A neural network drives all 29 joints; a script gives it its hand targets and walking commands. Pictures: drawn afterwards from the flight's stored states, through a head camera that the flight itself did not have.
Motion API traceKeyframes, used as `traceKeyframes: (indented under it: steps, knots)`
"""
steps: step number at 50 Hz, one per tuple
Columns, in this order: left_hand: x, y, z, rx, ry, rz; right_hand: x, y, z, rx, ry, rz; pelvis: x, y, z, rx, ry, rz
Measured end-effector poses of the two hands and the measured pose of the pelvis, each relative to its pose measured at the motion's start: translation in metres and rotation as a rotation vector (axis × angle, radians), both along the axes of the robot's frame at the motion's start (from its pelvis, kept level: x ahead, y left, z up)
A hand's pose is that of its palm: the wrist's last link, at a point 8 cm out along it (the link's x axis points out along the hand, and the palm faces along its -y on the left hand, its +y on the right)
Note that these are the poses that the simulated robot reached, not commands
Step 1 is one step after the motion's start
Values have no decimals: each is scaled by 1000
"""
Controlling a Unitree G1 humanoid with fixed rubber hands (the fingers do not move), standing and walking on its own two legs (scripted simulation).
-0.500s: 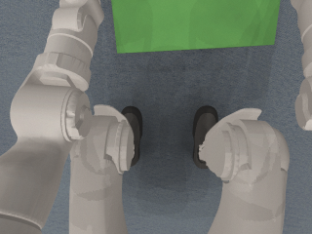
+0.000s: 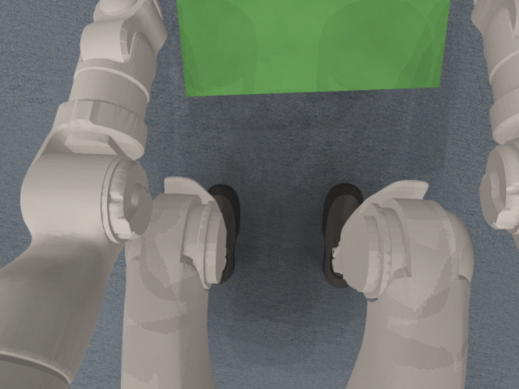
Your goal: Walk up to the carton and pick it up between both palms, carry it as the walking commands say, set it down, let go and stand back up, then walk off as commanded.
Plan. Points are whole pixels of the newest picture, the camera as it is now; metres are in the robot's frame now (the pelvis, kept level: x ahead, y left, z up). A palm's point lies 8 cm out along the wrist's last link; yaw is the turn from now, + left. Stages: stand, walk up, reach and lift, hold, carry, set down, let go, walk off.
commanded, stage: reach and lift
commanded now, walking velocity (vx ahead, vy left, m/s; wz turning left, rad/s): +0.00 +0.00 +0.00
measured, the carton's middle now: out of the picture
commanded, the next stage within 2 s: none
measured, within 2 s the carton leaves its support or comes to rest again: neither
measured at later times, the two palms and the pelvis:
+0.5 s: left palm out of the picture +0.54 +0.13 -0.09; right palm out of the picture +0.55 -0.24 -0.10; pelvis +0.00 +0.00 +0.03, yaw +0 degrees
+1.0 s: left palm out of the picture +0.53 +0.13 -0.02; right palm out of the picture +0.54 -0.24 -0.03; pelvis +0.00 +0.00 +0.07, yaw +0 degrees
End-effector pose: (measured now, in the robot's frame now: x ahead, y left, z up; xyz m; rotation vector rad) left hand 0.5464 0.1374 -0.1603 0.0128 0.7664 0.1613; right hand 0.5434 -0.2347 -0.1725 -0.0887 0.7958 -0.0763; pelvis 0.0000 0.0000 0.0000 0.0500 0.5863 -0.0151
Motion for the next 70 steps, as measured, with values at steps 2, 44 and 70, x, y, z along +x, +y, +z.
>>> traceKeyframes:
  steps: [2,44,70]
  knots:
    - [0,0,4,-1,-11,7,2,1,5,-3,-10,-5,-1,1,1,0,2,1]
    - [-8,-10,120,8,-99,56,2,-5,116,-26,-69,-28,3,-2,60,31,186,-25]
    - [-30,-6,203,-3,-110,69,-19,-1,199,-17,-72,-46,1,0,115,25,245,-38]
